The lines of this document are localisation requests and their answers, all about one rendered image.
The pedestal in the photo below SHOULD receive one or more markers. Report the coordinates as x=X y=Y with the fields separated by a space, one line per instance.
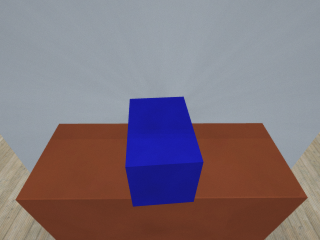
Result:
x=79 y=190

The carton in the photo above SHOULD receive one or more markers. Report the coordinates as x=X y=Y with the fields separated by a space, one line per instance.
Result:
x=163 y=159

